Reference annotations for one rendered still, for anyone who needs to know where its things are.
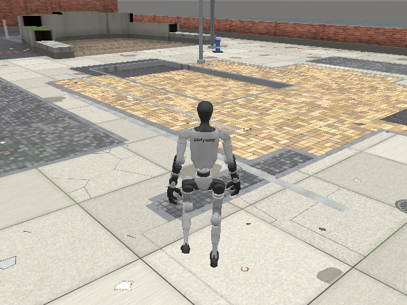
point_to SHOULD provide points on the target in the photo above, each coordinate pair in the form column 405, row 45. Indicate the humanoid robot head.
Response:
column 205, row 110

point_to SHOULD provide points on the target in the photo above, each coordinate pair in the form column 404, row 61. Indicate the robot torso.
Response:
column 204, row 149

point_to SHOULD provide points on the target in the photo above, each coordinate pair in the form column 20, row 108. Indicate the robot left forearm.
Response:
column 174, row 174

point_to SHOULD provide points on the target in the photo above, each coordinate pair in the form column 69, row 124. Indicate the left robot hand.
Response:
column 171, row 196

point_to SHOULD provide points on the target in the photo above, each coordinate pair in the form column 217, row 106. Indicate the right robot upper arm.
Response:
column 227, row 146

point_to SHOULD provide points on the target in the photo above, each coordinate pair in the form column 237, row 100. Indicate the right robot hand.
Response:
column 235, row 186

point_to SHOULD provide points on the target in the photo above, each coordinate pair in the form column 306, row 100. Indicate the robot right forearm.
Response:
column 233, row 171

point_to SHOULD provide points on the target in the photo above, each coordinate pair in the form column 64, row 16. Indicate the left robot upper arm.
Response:
column 181, row 145

